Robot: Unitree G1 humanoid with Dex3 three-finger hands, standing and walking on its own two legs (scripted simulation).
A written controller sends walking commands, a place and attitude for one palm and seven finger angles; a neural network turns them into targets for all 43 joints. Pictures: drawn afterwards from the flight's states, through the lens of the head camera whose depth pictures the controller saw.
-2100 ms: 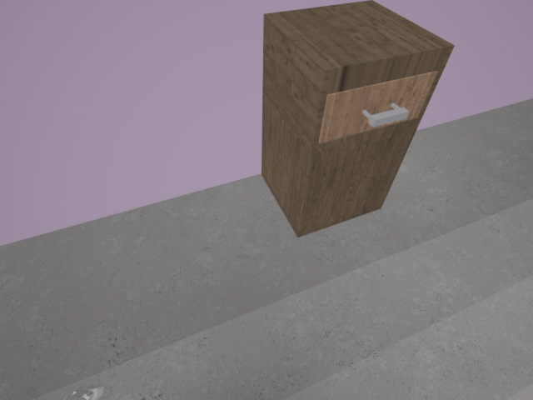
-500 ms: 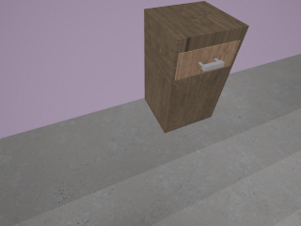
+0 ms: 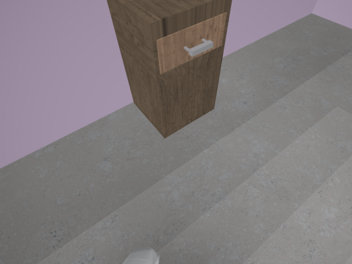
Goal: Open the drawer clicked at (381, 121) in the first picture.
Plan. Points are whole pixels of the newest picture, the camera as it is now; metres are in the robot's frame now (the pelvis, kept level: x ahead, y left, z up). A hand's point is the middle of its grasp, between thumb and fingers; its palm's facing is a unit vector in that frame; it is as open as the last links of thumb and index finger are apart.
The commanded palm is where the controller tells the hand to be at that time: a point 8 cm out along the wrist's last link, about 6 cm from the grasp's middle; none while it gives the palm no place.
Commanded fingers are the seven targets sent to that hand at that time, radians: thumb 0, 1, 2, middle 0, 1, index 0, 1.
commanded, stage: walk to a spot facing it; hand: left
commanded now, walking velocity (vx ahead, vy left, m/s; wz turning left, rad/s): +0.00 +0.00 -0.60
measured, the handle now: (198, 46) +1.08 -0.01 -0.12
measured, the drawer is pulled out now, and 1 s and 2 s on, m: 0.00 0.00 0.00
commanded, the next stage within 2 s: none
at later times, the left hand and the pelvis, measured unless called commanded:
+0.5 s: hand out of the picture +0.10 +0.25 -0.16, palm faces -0.24 -0.94 -0.23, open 7.4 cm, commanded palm none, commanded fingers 0.00 0.90 0.90 -0.20 -0.30 -0.20 -0.30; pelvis -0.04 +0.06 +0.01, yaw -19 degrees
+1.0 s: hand (126, 262) +0.14 +0.15 -0.16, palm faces -0.55 -0.82 -0.18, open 7.4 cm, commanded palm none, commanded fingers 0.00 0.90 0.90 -0.20 -0.30 -0.20 -0.30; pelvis +0.01 +0.01 +0.01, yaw -36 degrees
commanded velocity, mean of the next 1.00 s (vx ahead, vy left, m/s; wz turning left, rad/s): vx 0.15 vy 0.00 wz -0.58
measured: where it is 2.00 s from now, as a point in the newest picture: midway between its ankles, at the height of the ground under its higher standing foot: (241, 244)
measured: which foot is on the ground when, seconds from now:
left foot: up 0.00-0.28, down 0.30-0.70, up 0.72-1.00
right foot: down 0.00-0.30, up 0.32-0.68, down 0.70-1.00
